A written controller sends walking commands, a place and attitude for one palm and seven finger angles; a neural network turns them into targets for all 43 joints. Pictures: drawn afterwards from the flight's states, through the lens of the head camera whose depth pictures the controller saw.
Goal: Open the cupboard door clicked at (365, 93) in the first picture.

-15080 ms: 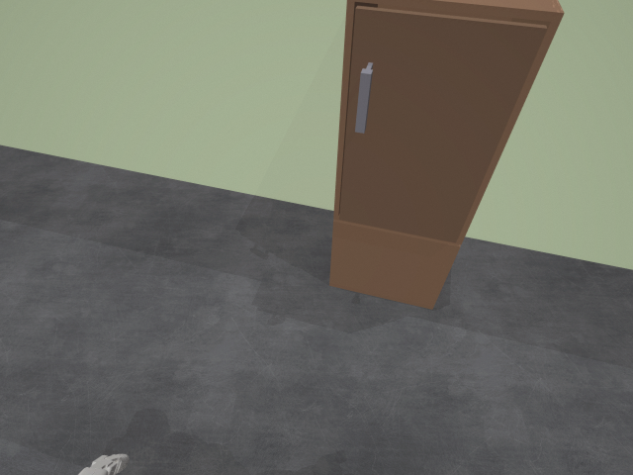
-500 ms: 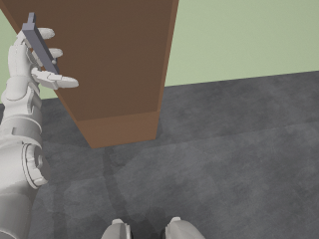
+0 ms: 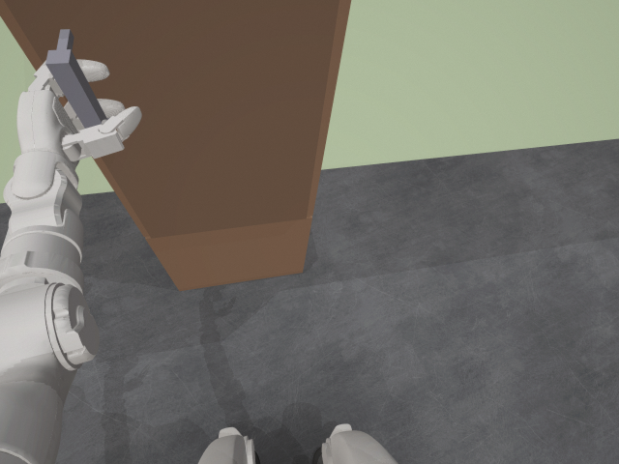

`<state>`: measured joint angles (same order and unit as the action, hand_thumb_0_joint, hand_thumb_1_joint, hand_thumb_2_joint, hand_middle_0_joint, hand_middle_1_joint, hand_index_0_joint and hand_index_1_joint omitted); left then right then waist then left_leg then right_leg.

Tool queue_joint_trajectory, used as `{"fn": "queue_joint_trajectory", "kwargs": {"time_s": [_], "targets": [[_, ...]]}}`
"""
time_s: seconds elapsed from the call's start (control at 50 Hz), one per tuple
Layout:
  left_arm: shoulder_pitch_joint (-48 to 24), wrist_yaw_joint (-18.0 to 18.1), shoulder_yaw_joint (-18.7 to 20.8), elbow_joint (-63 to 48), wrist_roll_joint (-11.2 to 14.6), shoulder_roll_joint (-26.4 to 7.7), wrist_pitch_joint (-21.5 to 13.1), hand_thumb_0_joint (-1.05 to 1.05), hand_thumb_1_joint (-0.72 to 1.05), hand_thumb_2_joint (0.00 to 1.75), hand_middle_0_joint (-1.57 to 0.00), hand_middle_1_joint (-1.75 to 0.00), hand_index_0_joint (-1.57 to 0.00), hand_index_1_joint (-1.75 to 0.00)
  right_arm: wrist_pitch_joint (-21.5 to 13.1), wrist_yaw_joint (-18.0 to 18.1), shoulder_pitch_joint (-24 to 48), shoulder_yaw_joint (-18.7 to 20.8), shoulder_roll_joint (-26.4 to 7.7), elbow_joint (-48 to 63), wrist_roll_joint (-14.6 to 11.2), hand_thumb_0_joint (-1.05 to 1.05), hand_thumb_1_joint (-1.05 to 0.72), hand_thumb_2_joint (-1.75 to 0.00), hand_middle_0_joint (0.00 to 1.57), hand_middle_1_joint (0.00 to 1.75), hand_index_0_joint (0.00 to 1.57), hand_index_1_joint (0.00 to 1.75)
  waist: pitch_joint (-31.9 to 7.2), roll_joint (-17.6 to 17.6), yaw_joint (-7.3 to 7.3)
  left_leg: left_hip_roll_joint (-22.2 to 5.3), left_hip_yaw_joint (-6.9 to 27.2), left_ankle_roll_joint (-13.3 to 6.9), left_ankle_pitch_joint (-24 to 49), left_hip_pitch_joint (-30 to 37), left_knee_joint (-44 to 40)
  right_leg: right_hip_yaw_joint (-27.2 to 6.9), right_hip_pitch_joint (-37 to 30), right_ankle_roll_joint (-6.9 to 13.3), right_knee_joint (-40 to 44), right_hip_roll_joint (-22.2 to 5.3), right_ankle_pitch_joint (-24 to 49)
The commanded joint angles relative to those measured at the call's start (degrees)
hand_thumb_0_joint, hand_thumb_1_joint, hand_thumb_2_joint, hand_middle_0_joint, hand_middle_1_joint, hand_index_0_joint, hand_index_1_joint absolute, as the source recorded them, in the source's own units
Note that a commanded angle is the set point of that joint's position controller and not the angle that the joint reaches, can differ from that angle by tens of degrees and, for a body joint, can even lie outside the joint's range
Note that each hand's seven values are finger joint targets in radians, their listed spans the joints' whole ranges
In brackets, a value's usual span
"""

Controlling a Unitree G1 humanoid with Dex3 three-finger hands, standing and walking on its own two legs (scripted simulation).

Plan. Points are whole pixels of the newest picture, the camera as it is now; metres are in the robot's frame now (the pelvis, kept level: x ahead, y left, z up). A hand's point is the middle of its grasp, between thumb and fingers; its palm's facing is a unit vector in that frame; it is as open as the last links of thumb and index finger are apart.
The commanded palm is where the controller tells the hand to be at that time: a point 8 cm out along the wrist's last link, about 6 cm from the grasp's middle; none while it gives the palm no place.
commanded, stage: close the thumb around the handle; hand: left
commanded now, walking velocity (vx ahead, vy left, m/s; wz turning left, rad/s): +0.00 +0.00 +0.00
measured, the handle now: (88, 95) +0.56 +0.23 +0.10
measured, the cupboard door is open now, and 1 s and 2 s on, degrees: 0 27 50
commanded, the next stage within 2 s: pull the door open along its arc in 0.24 s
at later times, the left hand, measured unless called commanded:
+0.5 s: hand (109, 131) +0.51 +0.20 +0.10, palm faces +0.10 -1.00 +0.00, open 5.7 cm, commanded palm +0.47 +0.24 +0.10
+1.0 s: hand (162, 216) +0.38 +0.13 +0.10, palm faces +0.36 -0.92 +0.12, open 6.2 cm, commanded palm +0.33 +0.17 +0.10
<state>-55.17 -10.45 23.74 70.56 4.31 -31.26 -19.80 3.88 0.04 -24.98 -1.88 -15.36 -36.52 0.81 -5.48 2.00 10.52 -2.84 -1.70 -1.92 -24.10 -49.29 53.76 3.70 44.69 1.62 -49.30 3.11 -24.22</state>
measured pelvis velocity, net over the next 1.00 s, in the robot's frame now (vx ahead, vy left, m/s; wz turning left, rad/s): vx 0.00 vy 0.00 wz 0.02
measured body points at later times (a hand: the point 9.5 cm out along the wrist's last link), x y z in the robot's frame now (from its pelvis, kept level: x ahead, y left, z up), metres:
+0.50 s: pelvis +0.00 +0.00 +0.00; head +0.11 +0.02 +0.44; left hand +0.50 +0.25 +0.10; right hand -0.02 -0.26 -0.11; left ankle +0.01 +0.09 -0.69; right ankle -0.01 -0.11 -0.69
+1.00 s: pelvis +0.00 +0.00 +0.01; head +0.04 +0.00 +0.46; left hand +0.36 +0.18 +0.10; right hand +0.14 -0.23 -0.09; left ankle +0.01 +0.09 -0.69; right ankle -0.01 -0.11 -0.69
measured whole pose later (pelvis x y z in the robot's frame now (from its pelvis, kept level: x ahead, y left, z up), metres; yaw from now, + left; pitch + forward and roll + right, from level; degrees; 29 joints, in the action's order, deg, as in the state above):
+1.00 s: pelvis +0.00 +0.00 +0.01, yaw +1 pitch +11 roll -1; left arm -17.1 20.5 5.9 23.4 5.2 1.0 -13.2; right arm 1.0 -3.5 -15.0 0.5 -12.5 -32.6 1.6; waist -7.6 2.2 1.8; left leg -1.1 -2.9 -1.9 -23.3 -36.7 48.8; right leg 2.4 33.4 1.4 -46.9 1.6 -24.7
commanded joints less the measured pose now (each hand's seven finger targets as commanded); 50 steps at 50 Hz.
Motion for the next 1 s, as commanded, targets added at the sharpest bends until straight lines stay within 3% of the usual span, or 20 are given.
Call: {"fn": "queue_joint_trajectory", "kwargs": {"time_s": [0.0, 0.1, 0.12, 0.16, 0.24, 0.28, 0.32, 0.34, 0.38, 0.42, 0.44, 0.58, 0.6, 0.74, 0.76, 0.78, 0.82, 0.9, 0.96, 0.98], "targets": [[-25.6, -0.3, 0.6, -12.5, 0.7, -13.9, -4.0, 0.0, 0.84, 0.88, -0.4, -1.34, -0.4, -1.34, -0.7, 0.7, -10.0, 3.6, -10.6, 2.5, -0.1, 0.0, -0.9, -0.9, 0.2, 0.3, 0.2, 0.3, -25.0, 6.3, 0.63, 1.1, 4.7, -0.4, 25.0, 23.2, -3.8, -2.2, -5.7, -0.8, 4.9, 1.1, 22.4], [-26.8, -0.3, 2.1, -14.2, 1.1, -15.8, -4.8, 0.0, 0.9, 0.9, -0.4, -1.35, -0.4, -1.35, -0.8, 0.8, -9.9, 3.7, -10.8, 2.5, 0.0, 0.0, -0.9, -0.9, 0.2, 0.3, 0.2, 0.3, -27.0, 6.0, 0.48, 1.2, 4.8, -0.4, 25.2, 23.5, -3.6, -2.4, -6.9, -0.9, 4.7, 1.0, 23.1], [-26.6, -0.4, 1.7, -14.2, 1.0, -15.5, -5.0, 0.0, 0.9, 0.9, -0.4, -1.35, -0.4, -1.35, -0.9, 0.8, -9.6, 3.7, -10.6, 2.4, -0.1, 0.0, -0.9, -0.9, 0.2, 0.3, 0.2, 0.3, -27.4, 7.4, 0.36, 1.1, 4.8, -0.2, 25.5, 24.2, -3.6, -2.4, -6.2, -0.9, 4.6, 1.0, 22.9], [-25.5, -0.6, 1.3, -12.8, 0.9, -14.8, -4.8, 0.0, 0.9, 0.9, -0.4, -1.35, -0.4, -1.35, -0.9, 0.7, -9.5, 3.7, -10.6, 2.4, -0.1, 0.0, -0.9, -0.9, 0.2, 0.3, 0.2, 0.3, -26.2, 6.0, 0.56, 1.1, 4.7, -0.3, 24.4, 23.3, -3.5, -2.3, -5.8, -1.0, 4.9, 1.0, 22.0], [-25.1, 0.1, 2.7, -14.9, 1.0, -16.0, -5.2, 0.0, 0.9, 0.9, -0.4, -1.35, -0.4, -1.35, -0.8, 0.7, -9.2, 3.7, -10.6, 2.8, -0.1, 0.0, -0.9, -0.9, 0.2, 0.3, 0.2, 0.3, -28.1, 8.4, -0.55, 1.2, 4.7, 0.0, 26.2, 25.0, -3.8, -2.3, -6.7, -0.8, 4.5, 1.0, 23.0], [-24.4, -0.1, 1.4, -15.2, 1.2, -14.0, -5.3, 0.0, 0.9, 0.9, -0.4, -1.35, -0.4, -1.35, -1.0, 0.6, -8.9, 3.7, -10.4, 2.8, -0.1, 0.0, -0.9, -0.9, 0.2, 0.3, 0.2, 0.3, -27.8, 7.8, -0.4, 1.0, 4.7, 0.1, 26.5, 25.4, -3.8, -2.0, -6.5, -0.8, 4.6, 1.1, 22.9], [-24.4, 0.0, 1.8, -15.6, 1.4, -14.5, -5.6, 0.0, 0.9, 0.9, -0.4, -1.35, -0.4, -1.35, -0.9, 0.6, -8.9, 3.7, -10.6, 3.0, -0.1, 0.0, -0.9, -0.9, 0.2, 0.3, 0.2, 0.3, -27.9, 6.6, -0.32, 1.0, 4.7, 0.0, 26.7, 24.8, -3.8, -2.1, -7.1, -0.9, 4.5, 1.2, 23.7], [-26.4, 0.2, 1.5, -14.0, 1.2, -14.8, -5.2, 0.0, 0.9, 0.9, -0.4, -1.35, -0.4, -1.35, -0.8, 0.7, -8.9, 3.6, -10.7, 2.5, -0.2, 0.0, -0.9, -0.9, 0.2, 0.3, 0.2, 0.3, -25.8, 5.4, 0.75, 1.0, 4.8, -0.2, 24.6, 23.4, -3.8, -2.2, -6.3, -1.0, 4.9, 1.2, 22.4], [-23.0, 0.0, 1.2, -13.8, 1.5, -13.4, -4.9, 0.0, 0.9, 0.9, -0.4, -1.35, -0.4, -1.35, -1.0, 0.6, -8.7, 3.7, -10.5, 3.0, -0.3, 0.0, -0.9, -0.9, 0.2, 0.3, 0.2, 0.3, -24.9, 4.3, -0.23, 1.3, 4.3, -0.3, 22.4, 21.5, -4.5, -2.3, -8.1, -1.0, 5.2, 1.1, 21.7], [-20.4, -0.1, 1.8, -15.6, 1.7, -13.4, -5.5, 0.0, 0.9, 0.9, -0.4, -1.35, -0.4, -1.35, -0.9, 0.6, -8.4, 3.9, -10.4, 3.6, -0.2, 0.0, -0.9, -0.9, 0.2, 0.3, 0.2, 0.3, -27.6, 6.1, -1.6, 1.4, 4.2, -0.1, 24.9, 23.7, -4.6, -2.2, -8.9, -0.7, 4.7, 1.0, 23.3], [-18.8, -0.2, 1.5, -16.3, 2.0, -12.7, -5.5, 0.0, 0.9, 0.9, -0.4, -1.35, -0.4, -1.35, -0.9, 0.5, -8.0, 3.9, -10.2, 3.9, -0.3, 0.0, -0.9, -0.9, 0.2, 0.3, 0.2, 0.3, -27.8, 7.0, -2.08, 1.4, 4.0, 0.0, 25.5, 24.1, -4.6, -2.2, -9.1, -0.6, 4.7, 1.0, 23.8], [-4.9, -1.1, -0.8, -22.2, 4.8, -6.2, -3.7, 0.0, 0.9, 0.9, -0.4, -1.35, -0.4, -1.35, -0.6, 0.0, -5.2, 4.3, -9.5, 6.7, -1.3, 0.0, -0.9, -0.9, 0.2, 0.3, 0.2, 0.3, -25.5, 1.7, -4.36, 1.7, 2.4, -0.4, 25.3, 22.1, -6.3, -2.0, -14.2, -0.8, 5.5, 1.0, 27.1], [-3.3, -1.0, -1.0, -24.4, 5.3, -5.5, -3.6, 0.0, 0.9, 0.9, -0.4, -1.35, -0.4, -1.35, -0.6, -0.1, -4.9, 4.4, -9.3, 7.0, -1.3, 0.0, -0.9, -0.9, 0.2, 0.3, 0.2, 0.3, -26.1, 2.8, -5.04, 1.9, 2.3, -0.4, 26.5, 22.9, -6.5, -2.0, -15.2, -0.5, 5.4, 0.9, 28.2], [15.5, 1.2, -6.8, -42.7, 8.1, 4.9, -1.6, 0.0, 0.9, 0.9, -0.4, -1.35, -0.4, -1.35, -2.1, -1.2, 0.0, 5.0, -7.6, 10.0, -2.5, 0.0, -0.9, -0.9, 0.2, 0.3, 0.2, 0.3, -23.7, 1.4, -7.68, 1.6, 1.5, -0.2, 31.3, 26.8, -8.5, -1.3, -18.2, -0.7, 6.5, 0.6, 31.6], [16.2, 9.7, 0.8, -47.2, 11.8, 7.0, -0.7, 0.0, 0.9, 0.9, -0.4, -1.35, -0.4, -1.35, -3.0, -1.3, 2.6, 5.0, -5.9, 10.4, -2.1, 0.0, -0.9, -0.9, 0.2, 0.3, 0.2, 0.3, -22.7, 1.1, -12.61, 2.0, 1.1, 0.5, 30.7, 24.2, -9.2, -0.5, -19.3, -0.7, 7.1, 0.6, 29.8], [19.7, 14.0, -4.7, -47.9, 10.4, 12.9, 0.5, 0.0, 0.9, 0.9, -0.4, -1.35, -0.4, -1.35, -3.7, -1.8, 3.4, 4.8, -5.8, 10.3, -1.9, 0.0, -0.9, -0.9, 0.2, 0.3, 0.2, 0.3, -20.0, 1.2, -10.2, 1.9, 0.8, 0.8, 29.1, 24.7, -9.6, -0.1, -18.0, -0.9, 7.3, 0.6, 28.6], [21.9, 19.6, -6.8, -50.9, 8.4, 15.9, 1.2, 0.0, 0.9, 0.9, -0.4, -1.35, -0.4, -1.35, -4.6, -2.4, 4.3, 4.8, -5.7, 9.7, -1.5, 0.0, -0.9, -0.9, 0.2, 0.3, 0.2, 0.3, -17.5, -0.8, -9.58, 1.7, 1.7, 1.2, 27.7, 24.3, -9.9, 0.5, -16.7, -0.8, 7.0, 0.5, 26.3], [23.5, 30.9, -12.5, -59.3, 2.2, 22.6, 2.0, 0.0, 0.9, 0.9, -0.4, -1.35, -0.4, -1.35, -5.1, -3.2, 6.6, 4.9, -4.7, 9.8, 0.4, 0.0, -0.9, -0.9, 0.2, 0.3, 0.2, 0.3, -19.2, -1.6, -9.66, 1.5, 2.1, 1.4, 28.3, 26.3, -9.6, 0.4, -17.2, -0.6, 5.9, -0.1, 25.2], [25.7, 38.1, -19.0, -63.4, -3.0, 29.4, 3.9, 0.0, 0.9, 0.9, -0.4, -1.35, -0.4, -1.35, -4.9, -3.8, 9.6, 4.8, -3.6, 10.3, 1.4, 0.0, -0.9, -0.9, 0.2, 0.3, 0.2, 0.3, -19.4, 0.8, -9.94, 1.6, 2.2, 1.7, 26.9, 27.4, -9.9, 0.6, -16.8, -0.3, 5.6, -0.8, 23.0], [25.9, 40.3, -21.0, -64.5, -4.7, 31.2, 4.7, 0.0, 0.9, 0.9, -0.4, -1.35, -0.4, -1.35, -4.7, -3.9, 10.5, 4.7, -3.3, 10.3, 1.8, 0.0, -0.9, -0.9, 0.2, 0.3, 0.2, 0.3, -19.2, -0.2, -9.79, 1.6, 2.5, 1.7, 26.0, 27.1, -10.0, 0.7, -16.9, -0.1, 5.6, -1.0, 22.3]]}}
